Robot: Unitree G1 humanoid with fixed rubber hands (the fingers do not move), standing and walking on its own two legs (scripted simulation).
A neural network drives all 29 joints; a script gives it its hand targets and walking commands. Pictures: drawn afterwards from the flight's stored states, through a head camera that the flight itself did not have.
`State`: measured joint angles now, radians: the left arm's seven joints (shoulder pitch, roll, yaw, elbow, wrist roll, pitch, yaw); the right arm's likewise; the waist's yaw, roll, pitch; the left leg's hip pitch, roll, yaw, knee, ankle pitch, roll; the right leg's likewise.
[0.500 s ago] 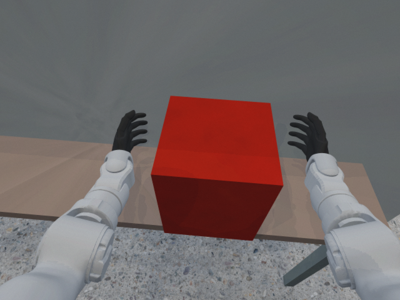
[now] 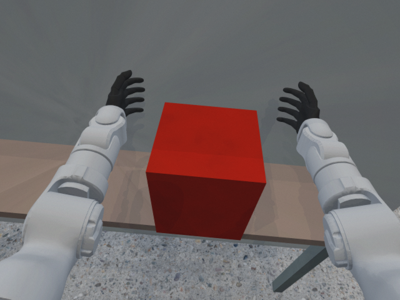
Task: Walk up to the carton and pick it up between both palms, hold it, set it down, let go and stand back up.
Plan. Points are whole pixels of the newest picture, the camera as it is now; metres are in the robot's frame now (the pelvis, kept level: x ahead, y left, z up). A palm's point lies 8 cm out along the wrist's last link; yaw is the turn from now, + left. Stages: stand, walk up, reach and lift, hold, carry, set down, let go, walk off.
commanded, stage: set down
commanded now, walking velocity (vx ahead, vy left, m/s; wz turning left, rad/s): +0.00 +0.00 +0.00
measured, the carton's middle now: (204, 174) +0.41 +0.00 +0.01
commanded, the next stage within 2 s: none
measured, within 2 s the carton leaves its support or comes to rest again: neither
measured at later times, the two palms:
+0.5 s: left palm (100, 131) +0.40 +0.21 +0.14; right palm (315, 143) +0.40 -0.20 +0.15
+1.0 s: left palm (103, 178) +0.33 +0.20 +0.08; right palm (311, 194) +0.32 -0.20 +0.08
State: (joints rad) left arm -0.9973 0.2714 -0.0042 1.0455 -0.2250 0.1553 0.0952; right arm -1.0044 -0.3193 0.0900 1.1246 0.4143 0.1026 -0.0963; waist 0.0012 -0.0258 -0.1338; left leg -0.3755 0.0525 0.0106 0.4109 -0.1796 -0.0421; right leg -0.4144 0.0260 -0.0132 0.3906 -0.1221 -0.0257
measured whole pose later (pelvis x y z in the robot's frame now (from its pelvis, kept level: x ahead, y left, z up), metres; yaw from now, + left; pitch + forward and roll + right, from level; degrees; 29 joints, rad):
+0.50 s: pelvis +0.02 +0.01 +0.01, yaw +1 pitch -1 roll -1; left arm -0.56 0.24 0.13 0.40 -0.10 0.49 0.03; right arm -0.65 -0.35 0.05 0.70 0.42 0.23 -0.06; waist -0.04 -0.03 -0.02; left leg -0.11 0.05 0.01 0.33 -0.20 -0.03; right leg -0.13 0.02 -0.02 0.28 -0.13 -0.01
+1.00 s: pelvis +0.02 +0.01 +0.01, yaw -1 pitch -3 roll +0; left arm -0.21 0.12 0.11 0.17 -0.07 0.37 0.05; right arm -0.21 -0.22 -0.02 0.34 0.24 0.11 -0.07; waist -0.01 -0.03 0.03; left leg -0.06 0.03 0.03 0.29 -0.18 -0.03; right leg -0.13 0.01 0.01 0.32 -0.14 -0.01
